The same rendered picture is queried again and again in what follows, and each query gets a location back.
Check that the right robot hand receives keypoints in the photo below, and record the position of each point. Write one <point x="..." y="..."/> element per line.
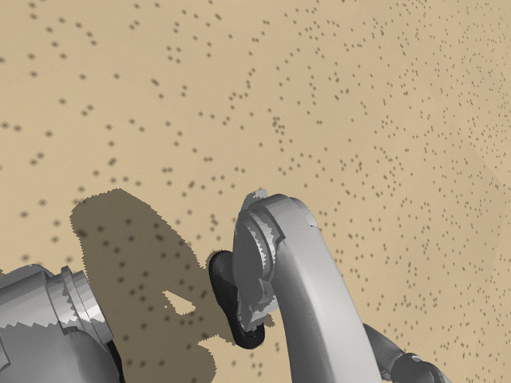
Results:
<point x="385" y="351"/>

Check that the right robot arm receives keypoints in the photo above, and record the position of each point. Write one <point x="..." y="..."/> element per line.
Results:
<point x="410" y="368"/>

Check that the right robot foot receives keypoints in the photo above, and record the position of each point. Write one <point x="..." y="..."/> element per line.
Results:
<point x="225" y="290"/>

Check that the left robot foot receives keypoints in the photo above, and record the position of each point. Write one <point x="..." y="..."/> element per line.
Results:
<point x="117" y="360"/>

